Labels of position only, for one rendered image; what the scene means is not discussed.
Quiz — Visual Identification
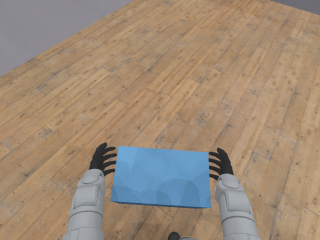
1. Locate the carton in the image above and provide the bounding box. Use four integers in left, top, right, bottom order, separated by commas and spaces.
110, 146, 211, 209

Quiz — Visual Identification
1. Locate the robot right forearm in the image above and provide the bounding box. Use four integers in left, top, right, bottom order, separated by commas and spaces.
215, 173, 262, 240

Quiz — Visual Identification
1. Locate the robot left forearm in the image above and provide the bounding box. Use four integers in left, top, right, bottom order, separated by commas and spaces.
62, 169, 106, 240

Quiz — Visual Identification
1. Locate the robot right hand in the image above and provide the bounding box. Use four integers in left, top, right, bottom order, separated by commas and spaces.
208, 147, 234, 180

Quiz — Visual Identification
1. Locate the robot left hand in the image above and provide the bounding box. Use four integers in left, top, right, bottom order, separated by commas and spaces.
89, 142, 117, 177

